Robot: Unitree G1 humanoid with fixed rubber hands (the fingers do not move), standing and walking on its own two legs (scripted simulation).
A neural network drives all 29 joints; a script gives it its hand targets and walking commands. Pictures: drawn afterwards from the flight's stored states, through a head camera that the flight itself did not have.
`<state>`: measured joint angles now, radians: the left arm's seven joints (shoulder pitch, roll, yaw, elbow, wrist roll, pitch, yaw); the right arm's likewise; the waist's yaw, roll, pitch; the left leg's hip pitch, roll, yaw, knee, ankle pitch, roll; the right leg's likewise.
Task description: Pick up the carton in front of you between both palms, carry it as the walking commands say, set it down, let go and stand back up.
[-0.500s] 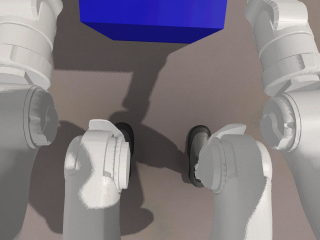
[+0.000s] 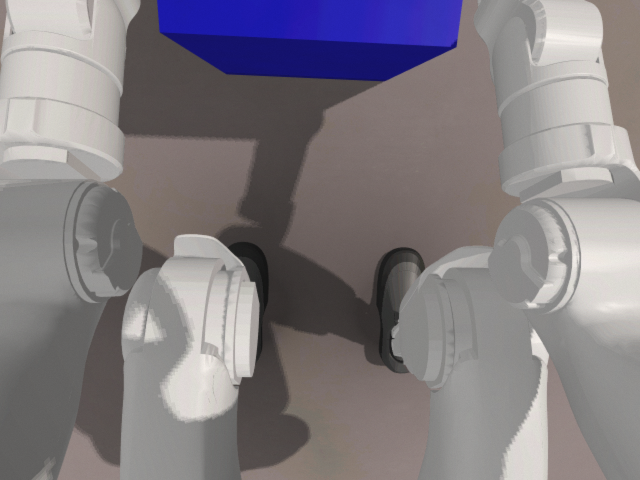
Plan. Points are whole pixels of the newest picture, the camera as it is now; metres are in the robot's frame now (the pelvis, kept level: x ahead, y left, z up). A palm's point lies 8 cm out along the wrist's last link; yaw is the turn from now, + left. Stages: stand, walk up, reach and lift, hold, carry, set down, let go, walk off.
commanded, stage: reach and lift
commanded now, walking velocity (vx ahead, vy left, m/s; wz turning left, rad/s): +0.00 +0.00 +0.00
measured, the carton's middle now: out of the picture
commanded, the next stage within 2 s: none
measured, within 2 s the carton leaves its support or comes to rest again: leaves its support in 0.10 s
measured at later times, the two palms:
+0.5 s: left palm out of the picture +0.50 +0.19 +0.03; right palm out of the picture +0.52 -0.10 +0.04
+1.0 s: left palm out of the picture +0.47 +0.18 +0.17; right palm out of the picture +0.48 -0.12 +0.17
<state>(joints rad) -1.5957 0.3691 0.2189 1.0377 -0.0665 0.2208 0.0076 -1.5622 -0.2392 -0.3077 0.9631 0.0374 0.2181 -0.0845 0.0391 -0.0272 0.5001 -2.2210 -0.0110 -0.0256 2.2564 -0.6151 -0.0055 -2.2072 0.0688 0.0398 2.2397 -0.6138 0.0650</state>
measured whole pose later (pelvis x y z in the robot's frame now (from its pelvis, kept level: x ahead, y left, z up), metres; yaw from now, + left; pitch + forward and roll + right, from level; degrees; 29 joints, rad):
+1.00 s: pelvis +0.02 -0.01 +0.21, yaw +3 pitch +39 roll -1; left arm -0.89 -0.02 0.44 0.62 0.24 0.44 0.01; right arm -0.88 0.09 -0.48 0.59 -0.23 0.41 -0.05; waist 0.01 -0.02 -0.22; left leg -1.72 -0.05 -0.07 1.50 -0.47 -0.03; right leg -1.70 0.06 0.06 1.50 -0.49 0.04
